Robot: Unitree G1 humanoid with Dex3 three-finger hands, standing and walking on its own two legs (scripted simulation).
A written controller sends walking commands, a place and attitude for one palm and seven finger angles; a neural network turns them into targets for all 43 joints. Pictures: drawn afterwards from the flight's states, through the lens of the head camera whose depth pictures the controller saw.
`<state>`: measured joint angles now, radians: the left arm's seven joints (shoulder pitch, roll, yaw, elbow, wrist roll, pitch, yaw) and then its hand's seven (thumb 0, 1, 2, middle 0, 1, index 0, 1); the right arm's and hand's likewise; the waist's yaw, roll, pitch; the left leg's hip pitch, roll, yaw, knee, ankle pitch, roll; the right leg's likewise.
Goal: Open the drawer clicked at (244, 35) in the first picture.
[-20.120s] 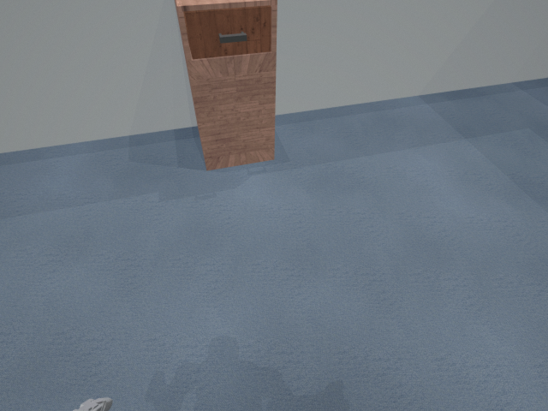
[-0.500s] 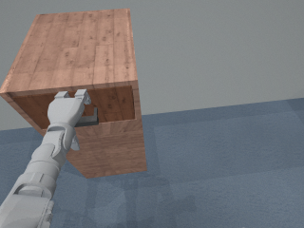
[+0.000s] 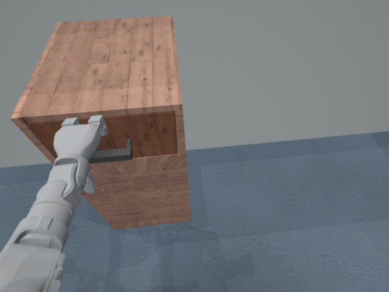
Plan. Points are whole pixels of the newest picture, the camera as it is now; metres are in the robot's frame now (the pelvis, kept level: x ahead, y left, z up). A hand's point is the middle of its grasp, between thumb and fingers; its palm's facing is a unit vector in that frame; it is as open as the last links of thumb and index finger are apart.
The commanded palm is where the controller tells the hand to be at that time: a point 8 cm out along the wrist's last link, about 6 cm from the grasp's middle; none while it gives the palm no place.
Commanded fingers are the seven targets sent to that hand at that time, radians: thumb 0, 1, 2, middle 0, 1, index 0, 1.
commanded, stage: move the hooked fingers above the handle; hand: left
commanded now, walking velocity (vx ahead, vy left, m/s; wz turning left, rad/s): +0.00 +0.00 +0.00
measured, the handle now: (111, 149) +0.46 +0.23 -0.04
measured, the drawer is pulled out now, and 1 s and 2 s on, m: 0.00 0.00 0.00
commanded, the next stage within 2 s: lower the fingers behind the handle in 1.34 s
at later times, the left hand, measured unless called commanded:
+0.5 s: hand (87, 154) +0.41 +0.26 +0.03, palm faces -0.05 -0.01 -1.00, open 13.7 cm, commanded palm +0.39 +0.24 +0.08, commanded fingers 0.00 -0.50 0.30 -0.30 -1.20 -0.30 -1.20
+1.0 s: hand (85, 155) +0.40 +0.26 +0.03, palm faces -0.05 +0.00 -1.00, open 13.7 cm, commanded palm +0.39 +0.24 +0.08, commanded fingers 0.00 -0.50 0.30 -0.30 -1.20 -0.30 -1.20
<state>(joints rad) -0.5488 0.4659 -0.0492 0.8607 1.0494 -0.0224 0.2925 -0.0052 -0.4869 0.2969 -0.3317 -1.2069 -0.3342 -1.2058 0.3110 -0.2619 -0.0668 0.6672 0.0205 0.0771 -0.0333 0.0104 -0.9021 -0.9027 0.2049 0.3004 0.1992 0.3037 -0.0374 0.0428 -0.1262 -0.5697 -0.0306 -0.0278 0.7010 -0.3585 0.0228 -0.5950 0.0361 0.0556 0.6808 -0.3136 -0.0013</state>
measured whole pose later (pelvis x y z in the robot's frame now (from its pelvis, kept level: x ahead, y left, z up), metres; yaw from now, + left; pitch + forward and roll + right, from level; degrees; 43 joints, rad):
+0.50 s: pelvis +0.01 +0.00 +0.00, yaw +0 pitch +13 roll +0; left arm -0.51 0.45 -0.04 0.82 1.04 0.02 0.30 0.00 -0.49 0.30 -0.33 -1.21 -0.33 -1.21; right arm 0.29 -0.24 -0.05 0.67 0.02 0.09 -0.03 0.01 -0.90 -0.90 0.21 0.30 0.20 0.30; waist -0.03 0.05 -0.13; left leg -0.54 -0.03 -0.02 0.69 -0.36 0.02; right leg -0.57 0.04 0.06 0.67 -0.32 0.00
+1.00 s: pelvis +0.01 -0.01 +0.00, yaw -1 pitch +13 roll +0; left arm -0.49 0.45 -0.01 0.83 1.04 0.04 0.31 0.00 -0.49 0.30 -0.34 -1.22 -0.33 -1.21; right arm 0.28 -0.23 -0.05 0.67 0.02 0.09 -0.03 0.01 -0.90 -0.90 0.21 0.30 0.20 0.30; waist -0.03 0.05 -0.13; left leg -0.53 -0.02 -0.02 0.67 -0.36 0.01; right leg -0.57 0.05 0.07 0.67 -0.32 -0.01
